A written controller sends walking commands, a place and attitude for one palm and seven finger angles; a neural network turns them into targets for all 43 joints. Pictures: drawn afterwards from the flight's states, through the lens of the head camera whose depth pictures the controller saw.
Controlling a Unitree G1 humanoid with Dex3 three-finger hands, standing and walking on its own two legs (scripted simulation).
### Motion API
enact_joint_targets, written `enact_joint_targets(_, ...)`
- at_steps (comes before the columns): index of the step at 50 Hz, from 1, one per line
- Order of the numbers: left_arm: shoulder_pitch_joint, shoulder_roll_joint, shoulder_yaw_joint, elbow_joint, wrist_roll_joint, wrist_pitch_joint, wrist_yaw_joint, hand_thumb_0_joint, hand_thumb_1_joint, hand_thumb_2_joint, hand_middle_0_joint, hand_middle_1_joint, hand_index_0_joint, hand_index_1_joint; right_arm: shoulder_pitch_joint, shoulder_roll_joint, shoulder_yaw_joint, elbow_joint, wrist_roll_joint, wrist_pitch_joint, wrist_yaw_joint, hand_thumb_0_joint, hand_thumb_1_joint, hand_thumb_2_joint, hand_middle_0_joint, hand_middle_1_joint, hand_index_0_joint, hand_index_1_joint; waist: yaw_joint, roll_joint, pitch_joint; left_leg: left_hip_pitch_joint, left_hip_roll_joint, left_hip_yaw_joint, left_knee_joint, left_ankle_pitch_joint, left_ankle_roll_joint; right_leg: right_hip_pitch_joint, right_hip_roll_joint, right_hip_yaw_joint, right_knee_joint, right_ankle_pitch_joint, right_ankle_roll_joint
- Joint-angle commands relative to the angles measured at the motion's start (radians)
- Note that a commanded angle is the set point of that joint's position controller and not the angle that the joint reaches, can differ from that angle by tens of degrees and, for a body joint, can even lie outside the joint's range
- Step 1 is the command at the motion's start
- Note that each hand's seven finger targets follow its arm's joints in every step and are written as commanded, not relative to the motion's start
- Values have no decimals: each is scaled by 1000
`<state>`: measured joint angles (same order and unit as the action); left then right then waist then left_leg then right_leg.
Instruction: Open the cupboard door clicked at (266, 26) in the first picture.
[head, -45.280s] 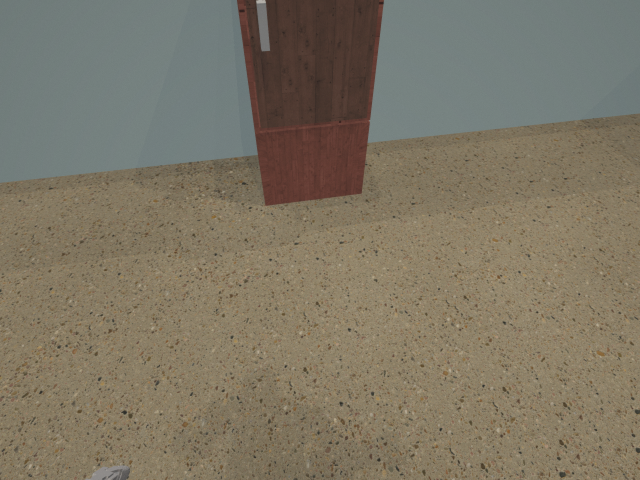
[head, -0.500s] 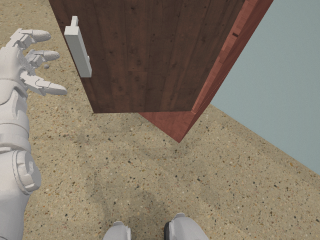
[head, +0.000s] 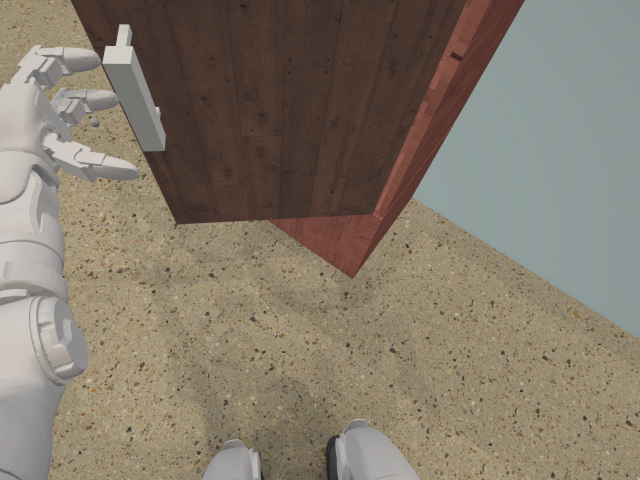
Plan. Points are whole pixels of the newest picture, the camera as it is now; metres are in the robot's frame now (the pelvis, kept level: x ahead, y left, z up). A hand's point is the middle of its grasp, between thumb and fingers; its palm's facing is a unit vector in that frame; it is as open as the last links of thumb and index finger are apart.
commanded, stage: slide the fingers in behind the handle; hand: left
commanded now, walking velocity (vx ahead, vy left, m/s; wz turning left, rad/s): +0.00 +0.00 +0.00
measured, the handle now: (140, 91) +0.57 +0.18 +0.09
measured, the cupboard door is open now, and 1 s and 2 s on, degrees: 42 42 43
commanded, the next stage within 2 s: close the thumb around the handle in 1.36 s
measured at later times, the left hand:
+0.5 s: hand (127, 127) +0.51 +0.18 +0.09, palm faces +0.02 -1.00 -0.01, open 14.0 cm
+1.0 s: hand (156, 123) +0.52 +0.15 +0.09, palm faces +0.03 -1.00 +0.00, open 14.0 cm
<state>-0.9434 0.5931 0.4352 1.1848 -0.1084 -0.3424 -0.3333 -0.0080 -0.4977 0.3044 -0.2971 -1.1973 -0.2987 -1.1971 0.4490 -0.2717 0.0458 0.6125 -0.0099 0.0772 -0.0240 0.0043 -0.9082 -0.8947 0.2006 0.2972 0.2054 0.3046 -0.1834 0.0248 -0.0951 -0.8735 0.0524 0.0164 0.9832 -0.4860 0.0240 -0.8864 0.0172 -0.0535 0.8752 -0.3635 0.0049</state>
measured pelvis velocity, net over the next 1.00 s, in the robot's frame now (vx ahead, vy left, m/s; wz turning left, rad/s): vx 0.00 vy -0.01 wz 0.00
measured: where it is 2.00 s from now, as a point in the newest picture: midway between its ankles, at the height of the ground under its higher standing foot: outside the picture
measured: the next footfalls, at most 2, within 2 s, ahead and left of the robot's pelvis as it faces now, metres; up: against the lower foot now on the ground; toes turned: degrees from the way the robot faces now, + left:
none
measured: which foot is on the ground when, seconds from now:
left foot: down 0.00-1.00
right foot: down 0.00-1.00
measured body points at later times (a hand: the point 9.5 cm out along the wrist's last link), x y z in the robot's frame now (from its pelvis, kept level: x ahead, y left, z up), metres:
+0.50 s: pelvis +0.00 -0.01 +0.00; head +0.12 +0.01 +0.43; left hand +0.50 +0.23 +0.10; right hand +0.01 -0.27 -0.11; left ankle -0.02 +0.10 -0.68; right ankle +0.02 -0.13 -0.68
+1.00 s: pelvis +0.00 -0.01 +0.00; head +0.12 +0.00 +0.43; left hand +0.51 +0.21 +0.09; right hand -0.01 -0.27 -0.11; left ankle -0.02 +0.10 -0.68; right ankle +0.02 -0.13 -0.68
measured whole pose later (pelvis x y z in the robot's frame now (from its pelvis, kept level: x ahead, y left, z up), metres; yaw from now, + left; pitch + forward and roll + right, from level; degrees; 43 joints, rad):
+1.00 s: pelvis +0.00 -0.01 +0.00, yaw +0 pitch +21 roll -2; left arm -0.93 0.43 0.37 1.16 -0.08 -0.38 -0.15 -0.01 -0.50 0.30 -0.29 -1.20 -0.30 -1.20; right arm 0.43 -0.26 0.02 0.62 -0.02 0.05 0.00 0.00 -0.91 -0.89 0.20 0.30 0.20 0.30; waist -0.18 0.03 -0.11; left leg -0.84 0.05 0.02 0.96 -0.48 0.01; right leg -0.88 0.01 -0.04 0.89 -0.37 -0.01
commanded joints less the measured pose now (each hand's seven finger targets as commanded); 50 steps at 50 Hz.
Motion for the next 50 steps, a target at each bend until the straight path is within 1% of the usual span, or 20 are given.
enact_joint_targets(1,-430,228,13,-247,-9,-58,31,0,-500,300,-300,-1200,-300,-1200,160,-187,-74,-53,-1,-11,-9,0,-900,-900,200,300,200,300,8,156,-467,358,-18,-67,-105,514,-11,215,36,3,-54,325,-28)
enact_joint_targets(5,-418,205,6,-234,-3,-72,59,0,-500,300,-300,-1200,-300,-1200,151,-182,-76,-50,-1,-16,-3,0,-900,-900,200,300,200,300,7,114,-455,328,-23,-56,-105,467,-7,234,34,11,-60,319,-22)
enact_joint_targets(9,-414,208,16,-268,8,-91,79,0,-500,300,-300,-1200,-300,-1200,149,-178,-80,-50,-4,-20,1,0,-900,-900,200,300,200,300,22,144,-508,367,-22,-58,-101,526,-14,251,31,12,-48,358,-25)
enact_joint_targets(11,-404,164,-8,-245,-1,-88,82,0,-500,300,-300,-1200,-300,-1200,148,-173,-77,-53,-3,-21,2,0,-900,-900,200,300,200,300,9,110,-478,343,-24,-53,-100,521,-8,259,33,12,-49,371,-24)
enact_joint_targets(13,-399,191,7,-209,4,-77,85,0,-500,300,-300,-1200,-300,-1200,141,-179,-75,-51,1,-18,1,0,-900,-900,200,300,200,300,10,80,-444,291,-27,-47,-107,458,-5,274,31,19,-55,352,-21)
enact_joint_targets(15,-423,170,-20,-219,9,-74,85,0,-500,300,-300,-1200,-300,-1200,131,-176,-75,-56,3,-20,0,0,-900,-900,200,300,200,300,2,90,-430,273,-32,-40,-110,414,-2,272,27,25,-61,331,-19)
enact_joint_targets(17,-451,151,-28,-252,8,-92,92,0,-500,300,-300,-1200,-300,-1200,131,-172,-77,-54,0,-26,0,0,-900,-900,200,300,200,300,3,121,-476,328,-30,-50,-106,452,-7,255,27,21,-53,338,-23)
enact_joint_targets(19,-441,145,-24,-237,2,-96,96,0,-500,300,-300,-1200,-300,-1200,129,-172,-77,-49,0,-30,1,0,-900,-900,200,300,200,300,4,103,-477,314,-31,-47,-100,444,-6,265,27,24,-53,341,-21)
enact_joint_targets(22,-444,111,-53,-194,6,-91,97,0,-500,300,-300,-1200,-300,-1200,126,-170,-75,-40,1,-33,0,0,-900,-900,200,300,200,300,-7,96,-437,298,-31,-49,-100,433,-6,238,24,22,-53,330,-21)
enact_joint_targets(23,-478,112,-55,-209,6,-90,101,0,-500,300,-300,-1200,-300,-1200,128,-172,-76,-38,-1,-34,1,0,-900,-900,200,300,200,300,-15,102,-433,296,-32,-49,-100,413,-4,232,24,24,-56,317,-19)
enact_joint_targets(24,-469,135,-38,-212,10,-89,104,0,-500,300,-300,-1200,-300,-1200,130,-174,-77,-38,-1,-34,0,0,-900,-900,200,300,200,300,-3,100,-458,292,-34,-49,-99,413,-4,250,24,26,-53,320,-21)
enact_joint_targets(29,-512,119,-52,-210,17,-93,123,0,-500,300,-300,-1200,-300,-1200,129,-170,-74,-35,-4,-42,0,0,-900,-900,200,300,200,300,-16,103,-462,278,-37,-51,-95,384,-2,240,22,28,-51,300,-19)
enact_joint_targets(33,-487,118,-40,-227,20,-108,138,0,-500,300,-300,-1200,-300,-1200,137,-168,-77,-36,-7,-46,5,0,-900,-900,200,300,200,300,3,121,-521,315,-37,-54,-90,445,-7,259,23,26,-39,341,-23)
enact_joint_targets(36,-477,91,-53,-205,18,-99,146,0,-500,300,-300,-1200,-300,-1200,145,-167,-78,-35,-7,-43,9,0,-900,-900,200,300,200,300,-9,89,-484,300,-35,-52,-91,452,-4,256,26,19,-43,350,-23)
enact_joint_targets(38,-473,120,-30,-228,23,-98,156,0,-500,300,-300,-1200,-300,-1200,143,-170,-81,-34,-8,-40,10,0,-900,-900,200,300,200,300,7,110,-514,303,-36,-48,-93,453,-7,274,23,25,-41,360,-22)
enact_joint_targets(39,-467,91,-49,-229,23,-96,158,0,-500,300,-300,-1200,-300,-1200,141,-166,-80,-38,-8,-40,13,0,-900,-900,200,300,200,300,6,118,-511,310,-38,-48,-98,453,-8,268,24,22,-44,355,-22)
enact_joint_targets(42,-441,92,-32,-242,17,-106,172,0,-500,300,-300,-1200,-300,-1200,144,-164,-84,-39,-8,-39,15,0,-900,-900,200,300,200,300,12,81,-515,301,-38,-41,-95,478,-6,302,27,25,-43,397,-21)
enact_joint_targets(46,-442,61,-58,-231,24,-106,180,0,-500,300,-300,-1200,-300,-1200,145,-160,-84,-38,-8,-39,16,0,-900,-900,200,300,200,300,1,72,-459,278,-40,-36,-108,443,-2,296,25,24,-51,378,-21)
enact_joint_targets(48,-440,64,-48,-268,21,-116,184,0,-500,300,-300,-1200,-300,-1200,142,-161,-87,-39,-9,-41,19,0,-900,-900,200,300,200,300,17,100,-507,310,-39,-38,-108,458,-8,297,24,25,-48,379,-23)
enact_joint_targets(50,-419,56,-54,-259,24,-119,185,0,-500,300,-300,-1200,-300,-1200,138,-158,-89,-38,-8,-41,20,0,-900,-900,200,300,200,300,16,84,-497,306,-39,-33,-107,468,-8,309,25,26,-49,398,-22)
